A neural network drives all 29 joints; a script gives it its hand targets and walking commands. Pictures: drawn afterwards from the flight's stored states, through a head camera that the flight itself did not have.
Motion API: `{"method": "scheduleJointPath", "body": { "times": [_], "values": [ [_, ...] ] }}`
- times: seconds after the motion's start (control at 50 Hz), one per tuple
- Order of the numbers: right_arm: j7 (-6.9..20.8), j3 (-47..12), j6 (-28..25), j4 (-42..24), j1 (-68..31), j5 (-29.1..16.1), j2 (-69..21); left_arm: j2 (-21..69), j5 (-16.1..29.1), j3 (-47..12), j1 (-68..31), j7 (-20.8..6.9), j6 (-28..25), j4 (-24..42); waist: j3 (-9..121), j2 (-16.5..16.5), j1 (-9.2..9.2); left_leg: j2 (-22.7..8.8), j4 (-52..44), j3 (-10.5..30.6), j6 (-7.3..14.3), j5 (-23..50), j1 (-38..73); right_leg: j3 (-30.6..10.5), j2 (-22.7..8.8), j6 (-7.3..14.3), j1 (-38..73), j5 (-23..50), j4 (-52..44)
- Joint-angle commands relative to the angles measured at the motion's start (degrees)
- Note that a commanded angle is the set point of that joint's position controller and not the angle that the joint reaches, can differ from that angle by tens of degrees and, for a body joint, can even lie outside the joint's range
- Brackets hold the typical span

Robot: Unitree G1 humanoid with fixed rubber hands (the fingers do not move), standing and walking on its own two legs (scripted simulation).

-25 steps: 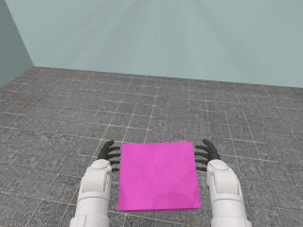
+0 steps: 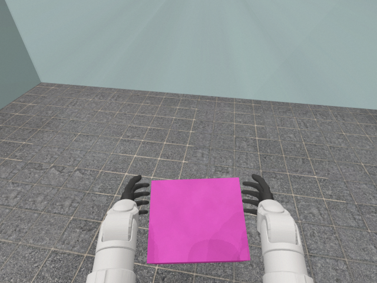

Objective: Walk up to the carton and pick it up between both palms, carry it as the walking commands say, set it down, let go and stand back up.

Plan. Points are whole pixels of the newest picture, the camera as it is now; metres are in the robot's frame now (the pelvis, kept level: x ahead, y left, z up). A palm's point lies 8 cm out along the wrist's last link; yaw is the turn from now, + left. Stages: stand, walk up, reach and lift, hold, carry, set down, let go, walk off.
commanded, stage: hold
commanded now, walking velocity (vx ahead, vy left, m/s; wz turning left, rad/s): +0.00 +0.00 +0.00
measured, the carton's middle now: (196, 222) +0.31 +0.00 -0.05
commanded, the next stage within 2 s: carry in 0.16 s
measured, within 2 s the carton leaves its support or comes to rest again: neither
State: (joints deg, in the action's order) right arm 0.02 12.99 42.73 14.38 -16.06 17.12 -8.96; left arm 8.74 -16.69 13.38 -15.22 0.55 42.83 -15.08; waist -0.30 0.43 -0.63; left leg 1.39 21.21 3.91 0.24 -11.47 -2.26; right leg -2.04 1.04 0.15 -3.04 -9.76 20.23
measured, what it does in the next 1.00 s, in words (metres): steps on the spot, turning left: right foot, then left foot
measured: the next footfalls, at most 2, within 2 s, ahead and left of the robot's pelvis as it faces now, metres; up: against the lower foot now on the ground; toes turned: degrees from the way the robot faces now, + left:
right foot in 0.74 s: -0.01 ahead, -0.11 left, +0.00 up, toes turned +15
left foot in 1.00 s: -0.04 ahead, +0.12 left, +0.00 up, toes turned +32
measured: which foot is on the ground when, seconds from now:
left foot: down 0.00-0.74, up 0.76-0.98, down 1.00-1.00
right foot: down 0.00-0.40, up 0.42-0.72, down 0.74-1.00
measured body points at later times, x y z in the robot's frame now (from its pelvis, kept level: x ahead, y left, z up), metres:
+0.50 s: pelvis -0.03 +0.02 -0.03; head -0.01 +0.03 +0.42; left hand +0.29 +0.23 +0.05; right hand +0.35 -0.06 +0.06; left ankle +0.02 +0.10 -0.75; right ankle +0.00 -0.11 -0.71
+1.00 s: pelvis -0.06 +0.00 -0.03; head +0.01 +0.02 +0.42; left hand +0.25 +0.29 +0.08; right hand +0.38 +0.03 +0.08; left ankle -0.08 +0.10 -0.75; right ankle -0.05 -0.12 -0.74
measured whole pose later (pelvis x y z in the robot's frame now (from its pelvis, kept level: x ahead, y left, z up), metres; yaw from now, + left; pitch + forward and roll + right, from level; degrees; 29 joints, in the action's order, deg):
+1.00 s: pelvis -0.06 +0.00 -0.03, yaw +29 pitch +5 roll +2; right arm -22.8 17.7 71.6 18.1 -53.5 4.6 -1.8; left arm 7.7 -9.0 20.2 -51.6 21.5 71.7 -14.9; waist -2.9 -0.7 -4.0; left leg 1.9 35.9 -4.9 -0.1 -16.2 -26.0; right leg 11.1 -8.8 -0.9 -20.4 -25.5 41.9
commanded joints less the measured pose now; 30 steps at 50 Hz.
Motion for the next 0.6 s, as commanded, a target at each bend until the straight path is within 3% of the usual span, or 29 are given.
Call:
{"method": "scheduleJointPath", "body": {
  "times": [0.0,0.12,0.14,0.16,0.22,0.26,0.28,0.3,0.32,0.36,0.38,0.4,0.42,0.46,0.52,0.58],
  "values": [
    [15.18,-30.82,-1.80,-1.73,-26.58,-16.26,-53.50,51.95,16.21,-31.11,-29.69,-15.16,-2.68,3.54,12.44,0.04,-0.09,2.98,-3.79,1.41,-0.06,7.83,-1.05,-1.65,3.18,0.31,4.96,7.51,-2.22],
    [15.00,-31.23,-1.69,-2.74,-25.64,-16.39,-53.11,51.73,16.38,-31.43,-28.63,-14.89,-2.54,4.41,12.46,0.05,-0.11,2.98,-3.86,1.57,-0.12,8.69,-0.91,-1.73,3.26,0.33,5.17,8.33,-2.15],
    [14.86,-34.52,-1.71,-2.76,-26.64,-18.04,-53.89,51.55,18.36,-34.74,-30.83,-14.46,-1.97,6.68,12.52,-1.88,1.88,-6.79,2.16,4.00,1.40,5.21,-10.80,0.85,-7.00,1.42,-1.66,0.08,4.16],
    [14.67,-33.98,-1.33,-2.49,-25.97,-18.30,-53.19,51.21,17.97,-34.27,-28.96,-14.09,-1.50,6.32,14.86,-0.93,1.21,-7.70,4.80,5.96,1.87,2.28,-11.81,-1.40,-7.68,1.86,-4.74,-2.60,5.71],
    [14.20,-36.73,0.25,-5.65,-29.31,-20.91,-53.23,50.85,19.84,-36.36,-29.55,-13.23,-0.18,8.35,16.95,-0.88,1.59,-6.07,12.69,5.73,1.05,4.91,-22.24,-3.87,-10.72,2.83,-7.60,-1.64,8.04],
    [13.58,-39.43,2.25,-8.48,-33.44,-23.95,-52.95,50.60,22.36,-39.44,-32.81,-12.18,1.28,11.61,20.84,-5.74,1.71,-2.78,22.89,1.20,0.09,4.97,-27.88,-9.27,-16.50,5.89,-5.61,6.65,6.89],
    [13.37,-40.31,3.41,-9.40,-35.36,-25.35,-52.56,50.32,23.05,-40.46,-33.96,-11.48,2.14,12.81,22.20,-9.11,1.55,-2.24,27.76,-1.33,0.19,-5.07,-29.27,-11.77,-20.59,8.37,-6.28,12.11,6.20],
    [13.13,-41.31,4.50,-10.30,-39.49,-27.24,-52.02,49.88,24.47,-41.75,-38.23,-10.70,3.01,14.48,22.87,-10.32,1.08,-2.95,28.14,-3.15,0.49,-14.49,-29.40,-11.72,-22.62,9.53,-7.58,15.27,6.39],
    [12.79,-42.33,5.85,-11.00,-42.56,-29.52,-51.89,49.48,26.27,-43.00,-42.45,-9.91,4.24,16.64,23.33,-8.76,0.65,-3.48,25.54,-4.42,0.87,-14.07,-27.48,-9.27,-22.06,8.91,-9.40,15.83,7.86],
    [12.30,-42.47,9.10,-10.12,-44.64,-32.92,-51.97,49.02,28.25,-43.14,-46.31,-8.51,7.73,17.01,23.99,-6.45,-0.07,-1.79,14.51,-4.21,1.74,-4.00,-19.15,-1.55,-17.10,4.03,-15.95,5.72,12.77],
    [11.95,-41.63,10.67,-8.57,-45.51,-33.78,-51.65,49.70,28.80,-42.67,-46.07,-8.08,9.65,15.04,23.76,-0.46,0.28,-4.15,7.32,2.74,2.46,-1.97,-15.60,2.90,-13.36,0.63,-21.06,-6.82,18.63],
    [11.29,-41.25,12.10,-8.35,-45.74,-34.96,-51.64,50.76,30.88,-43.34,-49.46,-7.94,11.74,17.41,24.19,14.94,0.18,-16.43,0.78,22.59,6.27,10.71,-10.61,9.52,-5.20,-4.24,-31.44,-18.21,31.63],
    [10.34,-40.62,14.03,-9.53,-49.18,-36.29,-52.47,52.15,33.32,-44.26,-53.93,-7.77,13.91,17.64,25.91,15.27,0.70,-19.26,0.95,28.61,9.16,18.85,-5.26,5.41,-3.29,-4.65,-35.81,-24.45,38.33],
    [8.33,-38.02,17.28,-9.15,-58.16,-36.91,-52.11,54.08,37.86,-43.21,-62.00,-7.46,16.92,14.72,28.92,6.88,0.99,-16.09,3.53,22.91,8.42,17.03,-3.29,2.23,-5.10,-4.74,-36.81,-20.27,41.80],
    [6.14,-31.87,21.04,-6.47,-66.41,-36.79,-50.30,54.09,41.30,-37.85,-69.70,-7.06,20.84,10.49,31.40,5.74,0.55,-12.39,5.29,16.48,7.46,22.76,-1.71,3.24,-3.39,-4.86,-33.75,-17.48,36.59],
    [5.29,-25.78,24.78,-1.91,-68.14,-35.34,-50.01,54.94,40.87,-31.54,-70.24,-6.78,24.78,4.58,33.60,6.79,0.32,-11.66,5.49,16.32,6.59,25.06,0.87,3.79,-0.93,-4.09,-28.91,-16.77,29.41]
  ]
}}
